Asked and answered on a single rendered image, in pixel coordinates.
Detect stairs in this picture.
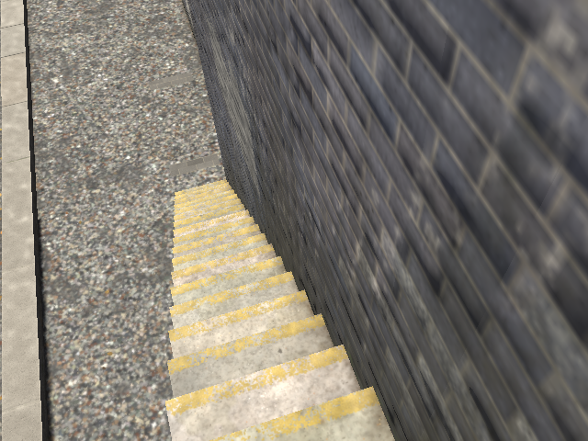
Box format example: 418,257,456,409
165,179,395,441

